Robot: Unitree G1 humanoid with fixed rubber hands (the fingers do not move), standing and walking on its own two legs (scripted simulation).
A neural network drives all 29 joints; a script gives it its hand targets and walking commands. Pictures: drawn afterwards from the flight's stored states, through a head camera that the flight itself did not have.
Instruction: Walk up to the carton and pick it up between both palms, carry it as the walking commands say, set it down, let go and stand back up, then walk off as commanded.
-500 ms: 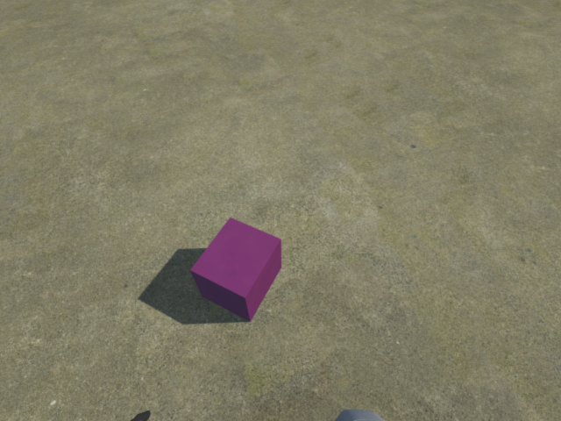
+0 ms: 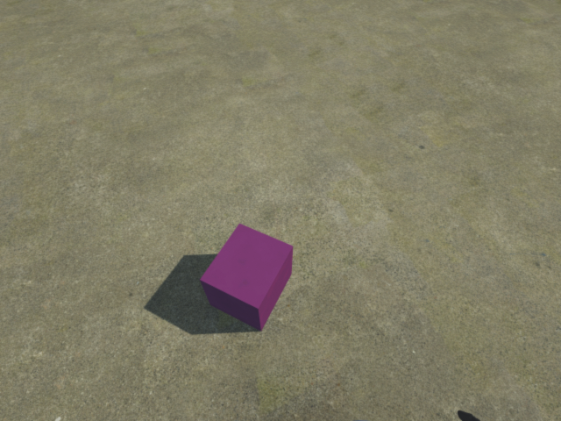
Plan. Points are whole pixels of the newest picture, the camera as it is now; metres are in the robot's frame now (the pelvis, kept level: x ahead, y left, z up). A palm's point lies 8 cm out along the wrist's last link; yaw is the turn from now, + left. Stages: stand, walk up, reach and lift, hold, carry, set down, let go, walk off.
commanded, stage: walk up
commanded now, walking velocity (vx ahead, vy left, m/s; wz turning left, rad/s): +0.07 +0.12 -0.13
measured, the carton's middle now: (250, 276) +0.64 +0.14 -0.66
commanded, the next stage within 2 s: none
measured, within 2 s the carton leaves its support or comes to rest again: neither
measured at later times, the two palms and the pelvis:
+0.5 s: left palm out of the picture +0.10 +0.31 -0.09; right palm out of the picture +0.08 -0.22 -0.12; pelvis +0.06 +0.05 +0.02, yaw -5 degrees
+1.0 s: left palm (67, 310) +0.30 +0.41 -0.12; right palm out of the picture +0.09 -0.06 -0.14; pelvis +0.15 +0.18 +0.00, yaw -15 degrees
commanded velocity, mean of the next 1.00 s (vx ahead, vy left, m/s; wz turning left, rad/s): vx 0.07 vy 0.21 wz -0.19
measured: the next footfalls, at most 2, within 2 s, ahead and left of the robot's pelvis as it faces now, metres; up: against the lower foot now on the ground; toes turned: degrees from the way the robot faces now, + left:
right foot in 0.30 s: +0.07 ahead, -0.06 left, +0.00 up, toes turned -9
left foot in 0.74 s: +0.18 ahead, +0.27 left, +0.00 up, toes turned -1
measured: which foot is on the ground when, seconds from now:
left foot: down 0.00-0.30, up 0.32-0.72, down 0.74-1.00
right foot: up 0.00-0.28, down 0.30-0.72, up 0.74-1.00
